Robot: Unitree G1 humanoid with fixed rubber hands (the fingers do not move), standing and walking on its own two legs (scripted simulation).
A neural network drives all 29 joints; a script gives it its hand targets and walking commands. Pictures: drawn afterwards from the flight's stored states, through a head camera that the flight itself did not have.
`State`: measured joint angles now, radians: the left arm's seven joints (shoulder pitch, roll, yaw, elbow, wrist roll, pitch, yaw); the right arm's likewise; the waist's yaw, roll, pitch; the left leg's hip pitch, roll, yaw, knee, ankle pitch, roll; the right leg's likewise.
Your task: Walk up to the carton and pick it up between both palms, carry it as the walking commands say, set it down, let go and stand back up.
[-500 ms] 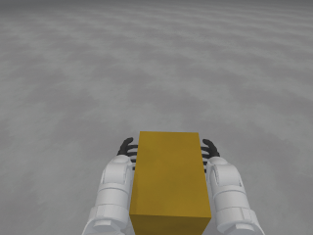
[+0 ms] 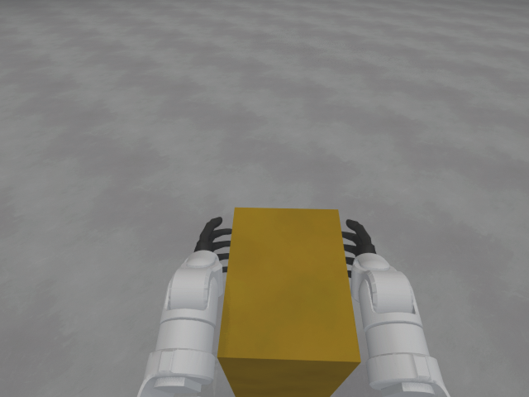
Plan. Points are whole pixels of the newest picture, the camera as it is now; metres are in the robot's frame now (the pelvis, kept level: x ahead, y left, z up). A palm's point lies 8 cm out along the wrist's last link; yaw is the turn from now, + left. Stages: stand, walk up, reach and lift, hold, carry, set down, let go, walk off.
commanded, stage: carry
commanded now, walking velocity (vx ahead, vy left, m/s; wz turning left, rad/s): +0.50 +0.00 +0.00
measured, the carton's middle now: (283, 312) +0.27 +0.00 -0.01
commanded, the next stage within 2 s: none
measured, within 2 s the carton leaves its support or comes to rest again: neither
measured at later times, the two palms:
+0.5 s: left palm (220, 180) +0.49 +0.13 +0.09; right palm (347, 186) +0.48 -0.12 +0.09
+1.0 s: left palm (242, 119) +0.75 +0.11 +0.09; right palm (338, 119) +0.76 -0.14 +0.09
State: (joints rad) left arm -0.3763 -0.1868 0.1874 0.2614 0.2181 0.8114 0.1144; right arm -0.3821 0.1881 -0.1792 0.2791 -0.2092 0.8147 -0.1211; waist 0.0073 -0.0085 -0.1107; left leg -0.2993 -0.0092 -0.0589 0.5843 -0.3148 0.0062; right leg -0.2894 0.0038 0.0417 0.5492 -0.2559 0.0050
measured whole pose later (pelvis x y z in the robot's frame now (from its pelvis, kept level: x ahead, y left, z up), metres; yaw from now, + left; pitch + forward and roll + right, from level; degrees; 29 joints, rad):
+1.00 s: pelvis +0.49 -0.03 +0.01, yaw +1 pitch +5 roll +1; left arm -0.12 -0.13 -0.02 -0.37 0.01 1.12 0.24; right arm -0.13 0.13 0.03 -0.36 -0.02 1.14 -0.24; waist 0.05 0.01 -0.03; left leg -0.52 0.04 0.10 0.78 -0.28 -0.01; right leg -0.27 -0.04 -0.24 0.35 -0.17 -0.07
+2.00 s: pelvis +0.60 -0.01 +0.00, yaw -2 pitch +3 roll +1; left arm -0.15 -0.13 0.01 -0.29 0.02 1.16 0.23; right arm -0.15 0.13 0.04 -0.28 -0.05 1.17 -0.23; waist 0.00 0.00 -0.12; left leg -0.39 0.03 0.17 0.55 -0.21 0.04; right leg -0.22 -0.06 -0.16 0.58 -0.40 -0.01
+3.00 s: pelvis +0.57 -0.02 +0.00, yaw -2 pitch +2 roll +0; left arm -0.22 -0.14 0.05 -0.11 0.06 1.00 0.20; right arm -0.22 0.14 -0.01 -0.10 -0.09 1.00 -0.19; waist 0.00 0.00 -0.07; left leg -0.40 0.05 0.15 0.52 -0.15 0.04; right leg -0.24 -0.04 -0.16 0.56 -0.37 -0.02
